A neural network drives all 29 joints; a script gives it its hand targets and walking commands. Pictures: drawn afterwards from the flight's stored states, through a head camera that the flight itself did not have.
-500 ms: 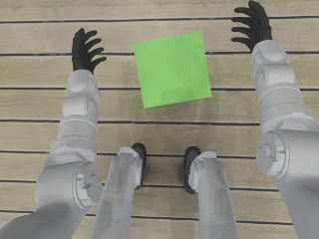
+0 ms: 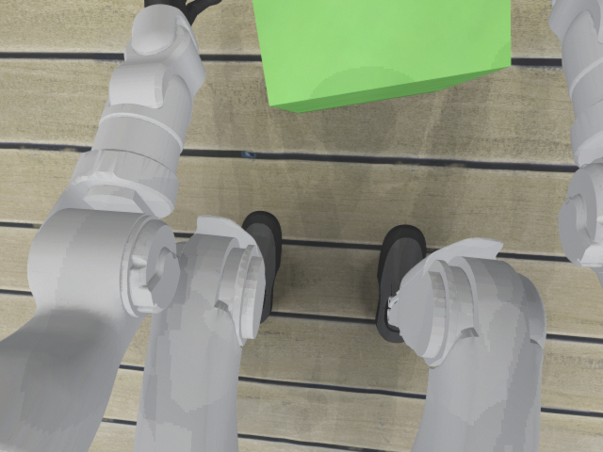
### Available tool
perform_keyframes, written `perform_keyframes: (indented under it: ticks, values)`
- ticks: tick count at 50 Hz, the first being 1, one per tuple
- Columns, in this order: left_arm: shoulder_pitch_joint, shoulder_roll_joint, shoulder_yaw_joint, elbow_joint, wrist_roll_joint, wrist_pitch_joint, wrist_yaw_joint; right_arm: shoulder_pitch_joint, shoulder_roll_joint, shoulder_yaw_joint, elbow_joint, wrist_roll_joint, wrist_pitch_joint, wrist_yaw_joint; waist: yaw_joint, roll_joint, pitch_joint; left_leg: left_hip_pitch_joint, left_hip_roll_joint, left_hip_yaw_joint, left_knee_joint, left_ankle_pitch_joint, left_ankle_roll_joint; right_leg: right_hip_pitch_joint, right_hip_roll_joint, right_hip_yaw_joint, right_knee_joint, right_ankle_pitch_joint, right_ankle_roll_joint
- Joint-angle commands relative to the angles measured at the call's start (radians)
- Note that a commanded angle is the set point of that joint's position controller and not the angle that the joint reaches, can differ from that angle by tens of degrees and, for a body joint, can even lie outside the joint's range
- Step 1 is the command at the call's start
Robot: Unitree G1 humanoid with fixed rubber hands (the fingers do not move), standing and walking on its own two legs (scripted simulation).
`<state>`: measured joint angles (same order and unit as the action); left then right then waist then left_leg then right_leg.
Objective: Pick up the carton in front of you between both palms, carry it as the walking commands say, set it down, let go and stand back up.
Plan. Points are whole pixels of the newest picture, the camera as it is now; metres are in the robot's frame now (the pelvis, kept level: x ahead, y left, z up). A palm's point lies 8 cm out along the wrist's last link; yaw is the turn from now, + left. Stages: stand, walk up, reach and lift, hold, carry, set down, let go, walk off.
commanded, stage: reach and lift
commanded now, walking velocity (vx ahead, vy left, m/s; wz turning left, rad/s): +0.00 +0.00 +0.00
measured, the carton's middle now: (364, 6) +0.55 -0.04 -0.27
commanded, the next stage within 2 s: none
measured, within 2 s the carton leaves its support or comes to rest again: leaves its support in 0.88 s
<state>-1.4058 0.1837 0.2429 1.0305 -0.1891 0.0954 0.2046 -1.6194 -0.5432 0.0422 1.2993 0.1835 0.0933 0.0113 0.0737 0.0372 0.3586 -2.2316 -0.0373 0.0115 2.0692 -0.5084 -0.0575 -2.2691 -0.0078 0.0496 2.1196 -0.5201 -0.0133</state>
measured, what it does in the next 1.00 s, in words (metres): stands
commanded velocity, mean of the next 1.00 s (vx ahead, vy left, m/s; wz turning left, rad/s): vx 0.00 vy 0.00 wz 0.00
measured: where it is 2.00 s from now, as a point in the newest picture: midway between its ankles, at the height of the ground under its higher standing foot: (323, 294)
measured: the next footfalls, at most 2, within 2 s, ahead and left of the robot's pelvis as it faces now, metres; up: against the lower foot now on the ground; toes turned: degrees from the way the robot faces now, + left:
none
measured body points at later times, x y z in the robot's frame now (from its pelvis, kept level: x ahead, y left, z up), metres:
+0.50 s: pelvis +0.01 +0.00 -0.01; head +0.37 -0.05 +0.23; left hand +0.54 +0.14 -0.19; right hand +0.58 -0.19 -0.20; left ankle +0.13 +0.13 -0.36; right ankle +0.12 -0.12 -0.36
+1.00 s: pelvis +0.01 +0.00 -0.02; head +0.36 -0.07 +0.26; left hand +0.56 +0.12 -0.15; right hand +0.57 -0.18 -0.18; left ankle +0.13 +0.13 -0.36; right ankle +0.12 -0.12 -0.36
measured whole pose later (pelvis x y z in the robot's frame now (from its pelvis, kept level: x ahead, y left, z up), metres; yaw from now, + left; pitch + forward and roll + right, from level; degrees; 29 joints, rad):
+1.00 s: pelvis +0.01 +0.00 -0.02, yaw -1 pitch +39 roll +4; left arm -1.30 0.06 0.42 0.85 -0.09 0.20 0.21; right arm -1.42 -0.36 0.00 1.02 0.04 0.26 -0.05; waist 0.06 0.09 0.21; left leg -2.29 -0.09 -0.03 2.16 -0.56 -0.11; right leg -2.33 0.00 0.03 2.20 -0.56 -0.02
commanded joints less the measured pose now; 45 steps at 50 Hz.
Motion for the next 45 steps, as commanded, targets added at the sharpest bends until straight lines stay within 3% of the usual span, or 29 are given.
perform_keyframes:
  ticks: [1,5,11,14,20,27,30,32,35,39,42,45]
  values:
    - [-0.256,0.130,0.007,-0.069,-0.004,-0.041,-0.005,-0.327,-0.126,0.011,-0.085,0.014,-0.037,-0.009,0.015,-0.140,-1.201,0.545,0.000,0.066,-0.090,0.213,-0.014,0.660,-0.015,0.006,-0.134,0.180,0.009]
    - [-0.218,0.087,-0.058,-0.008,-0.088,-0.057,-0.006,-0.331,-0.134,0.058,-0.115,0.037,-0.057,-0.021,-0.018,-0.175,-1.287,0.552,-0.010,0.075,-0.040,0.297,-0.019,0.749,-0.021,0.004,-0.090,0.291,0.013]
    - [-0.133,0.052,-0.088,-0.041,-0.139,-0.078,0.008,-0.269,-0.097,0.071,-0.210,0.036,-0.062,-0.026,-0.033,-0.207,-1.353,0.536,-0.037,0.087,-0.014,0.376,-0.017,0.806,-0.015,0.000,-0.069,0.403,0.018]
    - [-0.106,0.061,-0.069,-0.013,-0.118,-0.079,0.010,-0.226,-0.067,0.057,-0.188,0.027,-0.052,-0.026,-0.026,-0.214,-1.269,0.459,-0.042,0.090,-0.024,0.323,-0.018,0.766,-0.016,0.006,-0.082,0.364,0.020]
    - [-0.127,0.062,-0.003,0.002,-0.030,-0.084,0.001,-0.196,-0.015,0.039,-0.110,0.008,-0.045,-0.012,0.002,-0.164,-1.079,0.415,-0.034,0.083,-0.048,0.240,-0.017,0.601,-0.013,0.021,-0.118,0.236,0.013]
    - [-0.232,-0.075,-0.037,-0.006,-0.026,-0.082,-0.012,-0.280,0.087,0.066,-0.099,-0.003,-0.050,-0.004,-0.029,-0.142,-1.081,0.485,-0.057,0.074,-0.060,0.219,-0.014,0.590,0.003,0.012,-0.135,0.191,0.003]
    - [-0.285,-0.216,-0.021,-0.006,0.023,-0.072,-0.039,-0.336,0.268,0.080,-0.098,-0.029,-0.037,0.028,-0.013,-0.153,-1.078,0.525,-0.081,0.074,-0.060,0.209,-0.007,0.583,0.020,0.003,-0.135,0.164,0.006]
    - [-0.409,-0.489,-0.058,-0.030,0.050,-0.051,-0.104,-0.413,0.551,0.130,-0.107,-0.042,-0.022,0.089,-0.023,-0.145,-1.065,0.495,-0.100,0.077,-0.047,0.212,-0.004,0.567,0.040,0.003,-0.129,0.184,-0.003]
    - [-0.510,-0.760,-0.050,-0.083,0.113,0.004,-0.202,-0.382,0.860,0.094,-0.133,-0.097,0.022,0.182,-0.048,-0.144,-1.019,0.445,-0.124,0.085,-0.026,0.193,-0.002,0.542,0.062,-0.020,-0.114,0.201,-0.011]
    - [-0.512,-0.896,-0.048,-0.133,0.110,0.048,-0.267,-0.319,1.016,0.059,-0.202,-0.124,0.061,0.233,-0.059,-0.151,-1.074,0.409,-0.131,0.105,-0.009,0.229,0.007,0.557,0.073,-0.045,-0.105,0.256,-0.016]
    - [-0.503,-0.981,-0.088,-0.163,0.081,0.064,-0.283,-0.346,1.094,0.090,-0.319,-0.095,0.072,0.244,-0.060,-0.136,-1.205,0.454,-0.134,0.114,0.001,0.286,0.012,0.589,0.083,-0.061,-0.096,0.313,-0.009]
    - [-0.487,-1.065,-0.161,-0.219,0.033,0.080,-0.280,-0.392,1.159,0.157,-0.464,-0.047,0.076,0.240,-0.062,-0.159,-1.409,0.492,-0.133,0.124,0.001,0.355,0.007,0.728,0.089,-0.070,-0.095,0.412,-0.003]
